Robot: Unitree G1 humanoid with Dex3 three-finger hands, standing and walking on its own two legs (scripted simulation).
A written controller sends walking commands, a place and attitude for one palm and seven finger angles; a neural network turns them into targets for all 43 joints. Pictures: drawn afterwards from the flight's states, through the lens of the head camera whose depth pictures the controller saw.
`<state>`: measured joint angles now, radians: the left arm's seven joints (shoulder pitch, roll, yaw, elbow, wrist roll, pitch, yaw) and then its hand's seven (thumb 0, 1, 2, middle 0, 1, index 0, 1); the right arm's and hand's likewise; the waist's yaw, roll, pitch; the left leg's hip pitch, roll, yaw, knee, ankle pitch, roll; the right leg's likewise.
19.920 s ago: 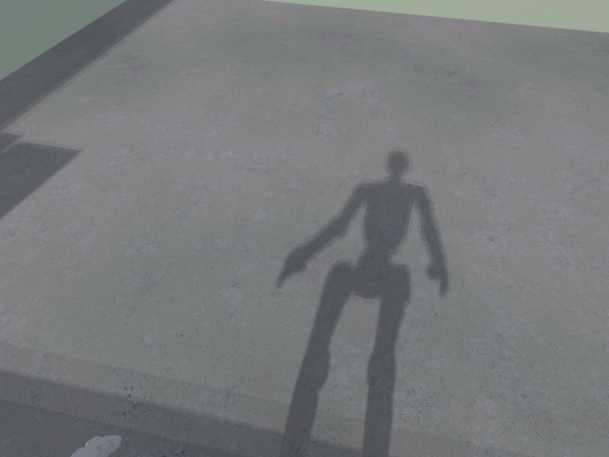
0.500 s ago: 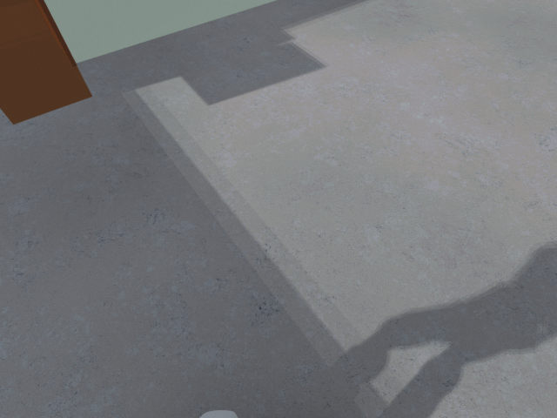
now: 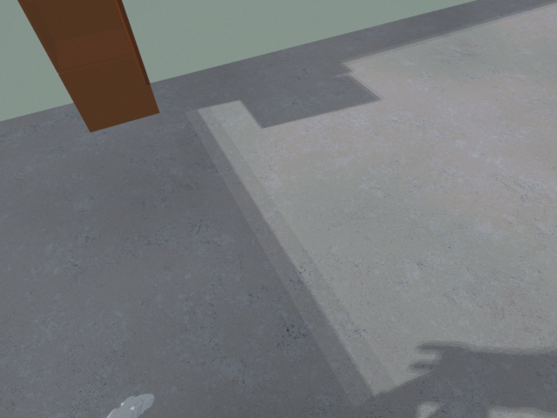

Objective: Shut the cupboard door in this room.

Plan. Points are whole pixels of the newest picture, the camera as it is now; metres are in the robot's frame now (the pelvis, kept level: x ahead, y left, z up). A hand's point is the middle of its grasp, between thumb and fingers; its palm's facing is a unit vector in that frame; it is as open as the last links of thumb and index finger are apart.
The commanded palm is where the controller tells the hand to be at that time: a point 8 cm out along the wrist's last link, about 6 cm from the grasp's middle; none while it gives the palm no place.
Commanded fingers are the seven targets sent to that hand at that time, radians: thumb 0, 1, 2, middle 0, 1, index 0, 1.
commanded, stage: turn or walk to find it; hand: left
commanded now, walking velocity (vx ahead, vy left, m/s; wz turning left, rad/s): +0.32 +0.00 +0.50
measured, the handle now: out of the picture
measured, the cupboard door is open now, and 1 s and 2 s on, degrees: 89 89 89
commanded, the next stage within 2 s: none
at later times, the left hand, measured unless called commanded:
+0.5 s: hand out of the picture -0.04 +0.15 -0.16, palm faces +0.38 -0.91 -0.17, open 7.3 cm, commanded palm none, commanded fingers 0.00 0.90 0.90 -0.20 -0.30 -0.20 -0.30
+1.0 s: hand (123, 273) +0.41 +0.35 -0.14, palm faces +0.30 -0.94 -0.17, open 7.3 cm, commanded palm none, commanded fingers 0.00 0.90 0.90 -0.20 -0.30 -0.20 -0.30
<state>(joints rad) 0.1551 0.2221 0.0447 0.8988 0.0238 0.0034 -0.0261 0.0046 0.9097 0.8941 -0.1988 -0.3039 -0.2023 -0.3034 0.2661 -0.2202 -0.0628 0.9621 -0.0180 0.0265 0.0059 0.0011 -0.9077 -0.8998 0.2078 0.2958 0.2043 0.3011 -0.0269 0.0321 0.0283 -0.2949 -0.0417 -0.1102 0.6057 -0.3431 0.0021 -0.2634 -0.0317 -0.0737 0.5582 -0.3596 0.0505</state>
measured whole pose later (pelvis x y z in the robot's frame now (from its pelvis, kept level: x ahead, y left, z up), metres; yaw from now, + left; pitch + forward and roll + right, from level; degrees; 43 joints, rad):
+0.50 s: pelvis +0.14 +0.04 -0.01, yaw +16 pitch +1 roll +0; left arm 0.52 0.13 0.02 1.12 0.03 -0.06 0.01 0.00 0.91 0.89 -0.20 -0.30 -0.20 -0.30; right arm 0.07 -0.21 -0.04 0.98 -0.02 0.01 0.05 0.01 -0.92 -0.90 0.20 0.29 0.20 0.30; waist 0.07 0.00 0.11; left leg -0.49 0.04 0.14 0.68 -0.25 0.04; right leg 0.08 -0.14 -0.35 0.42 -0.47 0.08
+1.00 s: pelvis +0.33 +0.13 +0.01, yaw +20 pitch +0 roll +1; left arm 0.06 0.20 0.05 0.95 0.02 0.00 -0.03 0.00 0.91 0.89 -0.20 -0.30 -0.20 -0.30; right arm 0.41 -0.16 -0.05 1.10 -0.01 -0.08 -0.02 -0.01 -0.92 -0.90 0.20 0.30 0.20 0.30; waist -0.05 -0.03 0.05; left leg 0.05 -0.07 0.07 0.28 -0.33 0.07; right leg -0.59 -0.12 -0.07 0.81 -0.13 0.05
